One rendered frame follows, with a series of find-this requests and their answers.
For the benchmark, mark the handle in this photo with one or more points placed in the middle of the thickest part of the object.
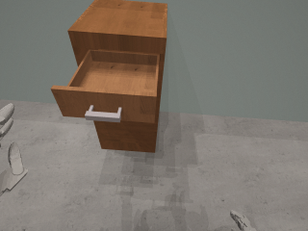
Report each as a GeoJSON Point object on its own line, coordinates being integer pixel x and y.
{"type": "Point", "coordinates": [103, 116]}

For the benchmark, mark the cabinet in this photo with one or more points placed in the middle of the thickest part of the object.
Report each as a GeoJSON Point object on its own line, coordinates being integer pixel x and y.
{"type": "Point", "coordinates": [130, 27]}

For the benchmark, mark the right robot hand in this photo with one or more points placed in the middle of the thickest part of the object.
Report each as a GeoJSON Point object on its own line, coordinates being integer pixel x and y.
{"type": "Point", "coordinates": [242, 221]}

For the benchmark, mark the drawer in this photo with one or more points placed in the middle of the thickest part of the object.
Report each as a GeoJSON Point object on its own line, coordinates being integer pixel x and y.
{"type": "Point", "coordinates": [108, 80]}

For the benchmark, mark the left robot hand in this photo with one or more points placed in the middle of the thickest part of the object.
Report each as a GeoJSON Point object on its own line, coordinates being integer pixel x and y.
{"type": "Point", "coordinates": [12, 175]}

